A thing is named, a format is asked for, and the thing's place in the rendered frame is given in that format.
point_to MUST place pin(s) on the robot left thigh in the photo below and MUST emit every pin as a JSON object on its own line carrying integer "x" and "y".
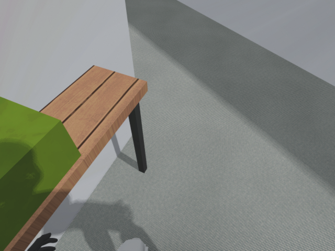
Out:
{"x": 133, "y": 245}

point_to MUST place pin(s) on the carton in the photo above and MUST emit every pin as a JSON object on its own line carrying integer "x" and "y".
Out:
{"x": 36, "y": 152}

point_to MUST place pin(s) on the table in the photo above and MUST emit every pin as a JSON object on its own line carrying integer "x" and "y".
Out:
{"x": 91, "y": 109}

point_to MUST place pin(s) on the robot left hand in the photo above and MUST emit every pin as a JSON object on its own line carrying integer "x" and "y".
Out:
{"x": 42, "y": 240}

